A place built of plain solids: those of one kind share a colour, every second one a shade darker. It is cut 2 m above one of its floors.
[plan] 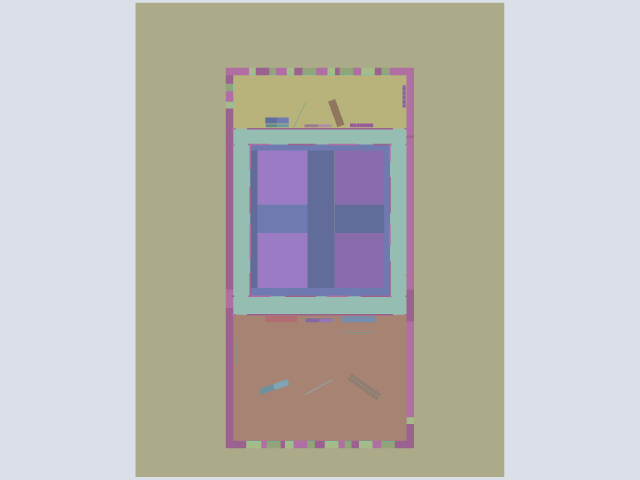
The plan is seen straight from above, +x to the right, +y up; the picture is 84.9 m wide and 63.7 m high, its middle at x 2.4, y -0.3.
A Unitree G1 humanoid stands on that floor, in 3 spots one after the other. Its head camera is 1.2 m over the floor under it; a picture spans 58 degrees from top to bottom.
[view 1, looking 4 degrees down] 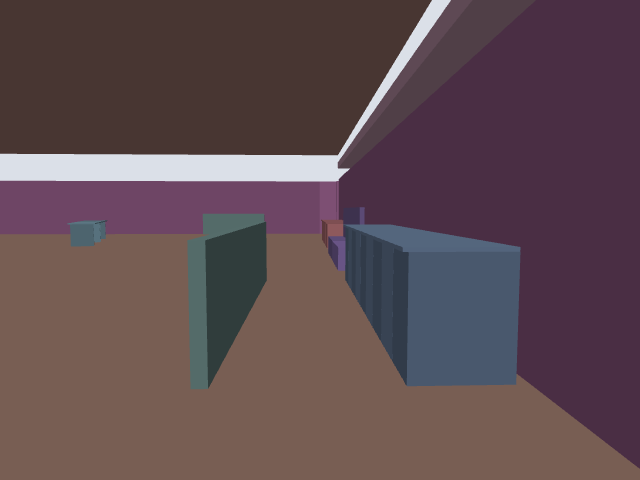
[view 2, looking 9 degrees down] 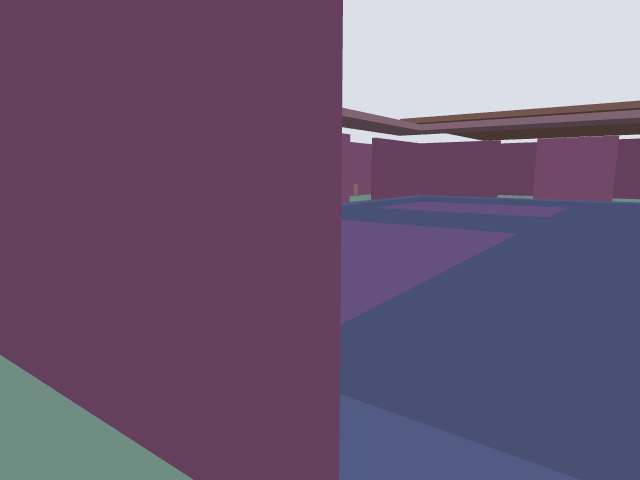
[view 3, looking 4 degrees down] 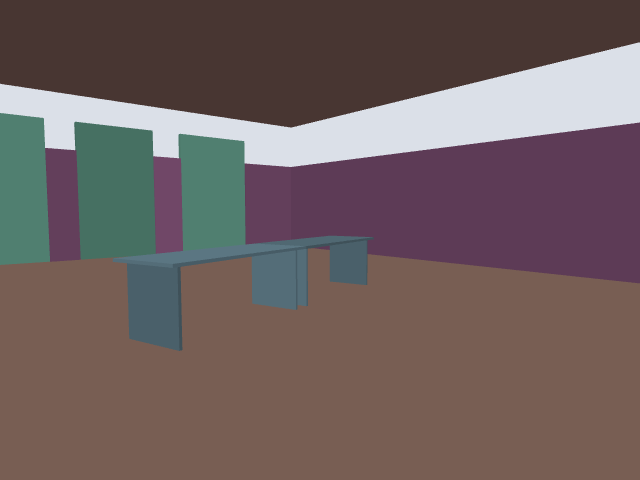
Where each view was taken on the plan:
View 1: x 12.54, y -11.88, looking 178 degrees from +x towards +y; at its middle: floor_refectory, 17.20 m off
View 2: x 2.54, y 13.42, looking -54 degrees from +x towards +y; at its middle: wall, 1.29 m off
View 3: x -0.61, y -15.32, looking -130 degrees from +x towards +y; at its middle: table_ref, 6.29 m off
